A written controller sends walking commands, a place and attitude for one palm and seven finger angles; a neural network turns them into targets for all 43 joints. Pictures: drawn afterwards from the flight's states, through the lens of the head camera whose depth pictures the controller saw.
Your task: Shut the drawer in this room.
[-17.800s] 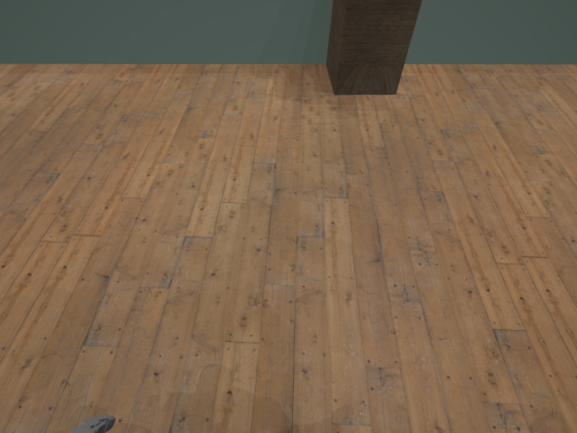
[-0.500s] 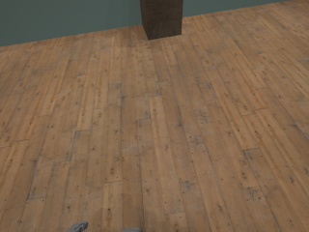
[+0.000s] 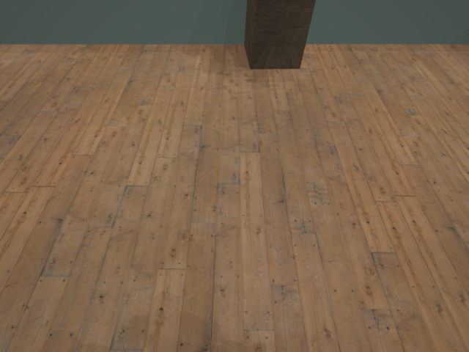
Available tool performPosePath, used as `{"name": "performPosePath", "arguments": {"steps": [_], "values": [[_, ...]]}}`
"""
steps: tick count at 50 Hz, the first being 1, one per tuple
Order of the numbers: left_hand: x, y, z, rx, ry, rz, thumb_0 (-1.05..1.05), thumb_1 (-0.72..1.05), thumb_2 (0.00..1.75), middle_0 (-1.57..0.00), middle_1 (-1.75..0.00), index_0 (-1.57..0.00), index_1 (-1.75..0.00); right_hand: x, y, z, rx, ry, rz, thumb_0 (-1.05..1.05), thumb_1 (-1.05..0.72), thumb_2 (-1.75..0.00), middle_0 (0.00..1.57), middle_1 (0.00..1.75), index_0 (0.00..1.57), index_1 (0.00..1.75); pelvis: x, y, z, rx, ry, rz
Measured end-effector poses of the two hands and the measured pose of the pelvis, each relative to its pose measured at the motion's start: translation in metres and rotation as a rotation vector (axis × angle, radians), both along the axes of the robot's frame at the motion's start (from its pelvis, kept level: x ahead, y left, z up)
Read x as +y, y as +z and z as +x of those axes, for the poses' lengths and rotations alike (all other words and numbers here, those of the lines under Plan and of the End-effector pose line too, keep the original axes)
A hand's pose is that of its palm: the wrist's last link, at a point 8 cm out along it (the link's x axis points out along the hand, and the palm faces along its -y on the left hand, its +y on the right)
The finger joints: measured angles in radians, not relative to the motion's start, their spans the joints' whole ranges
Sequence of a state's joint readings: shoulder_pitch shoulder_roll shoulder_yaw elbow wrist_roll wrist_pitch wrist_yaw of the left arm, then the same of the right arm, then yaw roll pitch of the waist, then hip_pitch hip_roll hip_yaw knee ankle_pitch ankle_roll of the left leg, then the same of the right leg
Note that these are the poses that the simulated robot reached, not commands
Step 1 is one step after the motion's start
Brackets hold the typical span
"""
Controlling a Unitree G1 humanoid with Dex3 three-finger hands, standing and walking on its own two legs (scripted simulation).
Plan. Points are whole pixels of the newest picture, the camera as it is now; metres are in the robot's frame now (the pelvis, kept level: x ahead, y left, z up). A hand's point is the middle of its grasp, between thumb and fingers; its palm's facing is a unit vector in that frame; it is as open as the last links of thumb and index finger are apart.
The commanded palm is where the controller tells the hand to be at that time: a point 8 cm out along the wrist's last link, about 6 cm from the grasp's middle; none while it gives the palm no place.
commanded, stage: turn or walk to find it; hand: left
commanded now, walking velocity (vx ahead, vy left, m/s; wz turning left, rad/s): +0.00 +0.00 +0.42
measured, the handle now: out of the picture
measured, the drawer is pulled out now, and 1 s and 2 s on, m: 0.24 0.24 0.24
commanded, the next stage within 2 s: stand and wait in 0.12 s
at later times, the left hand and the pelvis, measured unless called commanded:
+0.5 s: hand out of the picture +0.02 +0.20 -0.17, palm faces +0.12 -0.97 -0.23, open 7.4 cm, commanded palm none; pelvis -0.02 +0.01 +0.00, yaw +6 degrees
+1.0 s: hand out of the picture -0.06 +0.13 -0.18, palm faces +0.17 -0.98 -0.13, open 7.3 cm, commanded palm none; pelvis -0.01 -0.02 +0.00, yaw +6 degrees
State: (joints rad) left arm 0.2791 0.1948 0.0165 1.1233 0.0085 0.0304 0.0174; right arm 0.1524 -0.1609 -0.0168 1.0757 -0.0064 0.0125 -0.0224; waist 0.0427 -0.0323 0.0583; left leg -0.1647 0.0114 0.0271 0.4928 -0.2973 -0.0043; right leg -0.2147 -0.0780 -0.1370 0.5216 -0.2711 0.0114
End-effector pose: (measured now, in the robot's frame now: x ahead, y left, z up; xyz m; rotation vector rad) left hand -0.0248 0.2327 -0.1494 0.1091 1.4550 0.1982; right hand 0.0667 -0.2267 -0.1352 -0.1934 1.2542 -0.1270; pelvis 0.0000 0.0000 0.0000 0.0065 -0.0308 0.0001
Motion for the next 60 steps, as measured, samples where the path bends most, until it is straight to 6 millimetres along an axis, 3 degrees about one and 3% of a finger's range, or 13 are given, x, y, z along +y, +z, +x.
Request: {"name": "performPosePath", "arguments": {"steps": [9, 16, 25, 30, 40, 49, 54, 60], "values": [[0.015, -0.005, 0.003, -0.083, 0.044, 0.014, 0.0, 0.91, 0.9, -0.2, -0.3, -0.2, -0.3, 0.003, -0.005, -0.001, 0.004, 0.045, -0.017, 0.0, -0.91, -0.9, 0.2, 0.3, 0.2, 0.29, 0.012, -0.008, -0.012, 0.012, 0.075, -0.028], [0.031, -0.001, 0.018, -0.108, 0.036, 0.02, 0.0, 0.91, 0.9, -0.2, -0.3, -0.2, -0.3, 0.017, 0.002, -0.019, 0.018, 0.052, -0.026, 0.01, -0.91, -0.9, 0.2, 0.3, 0.2, 0.29, 0.021, -0.002, -0.017, 0.011, 0.087, -0.011], [0.016, 0.014, 0.037, -0.183, 0.012, 0.053, 0.0, 0.91, 0.9, -0.19, -0.3, -0.2, -0.3, 0.013, -0.011, -0.05, 0.09, 0.026, 0.033, 0.01, -0.91, -0.9, 0.2, 0.3, 0.2, 0.29, 0.007, 0.0, -0.018, 0.015, 0.101, 0.022], [-0.004, 0.019, 0.023, -0.162, 0.017, 0.055, 0.0, 0.92, 0.9, -0.2, -0.3, -0.2, -0.3, 0.007, -0.017, -0.062, 0.119, 0.012, 0.064, 0.01, -0.91, -0.9, 0.2, 0.3, 0.2, 0.29, -0.003, 0.003, -0.018, -0.004, 0.106, 0.01], [-0.033, 0.011, -0.018, -0.051, 0.053, 0.001, 0.0, 0.92, 0.9, -0.2, -0.3, -0.2, -0.3, -0.007, -0.01, -0.086, 0.188, 0.009, 0.046, 0.01, -0.91, -0.9, 0.2, 0.3, 0.2, 0.29, -0.018, 0.006, -0.016, -0.003, 0.102, 0.001], [-0.051, 0.002, -0.042, 0.008, 0.098, -0.057, 0.0, 0.91, 0.9, -0.2, -0.3, -0.2, -0.3, -0.015, -0.007, -0.085, 0.196, 0.007, 0.014, 0.01, -0.91, -0.9, 0.2, 0.3, 0.2, 0.29, -0.017, 0.003, -0.008, -0.004, 0.095, -0.017], [-0.048, -0.005, -0.041, 0.037, 0.117, -0.082, 0.0, 0.91, 0.9, -0.2, -0.3, -0.2, -0.3, -0.004, -0.005, -0.075, 0.193, 0.008, -0.006, 0.01, -0.91, -0.9, 0.2, 0.3, 0.2, 0.29, -0.006, 0.0, 0.004, -0.001, 0.11, -0.021], [-0.035, -0.004, -0.022, 0.022, 0.115, -0.075, 0.0, 0.91, 0.9, -0.2, -0.3, -0.2, -0.3, 0.021, -0.006, -0.06, 0.196, 0.026, 0.015, 0.0, -0.91, -0.9, 0.2, 0.3, 0.2, 0.29, 0.005, 0.001, 0.015, 0.01, 0.118, -0.012]]}}
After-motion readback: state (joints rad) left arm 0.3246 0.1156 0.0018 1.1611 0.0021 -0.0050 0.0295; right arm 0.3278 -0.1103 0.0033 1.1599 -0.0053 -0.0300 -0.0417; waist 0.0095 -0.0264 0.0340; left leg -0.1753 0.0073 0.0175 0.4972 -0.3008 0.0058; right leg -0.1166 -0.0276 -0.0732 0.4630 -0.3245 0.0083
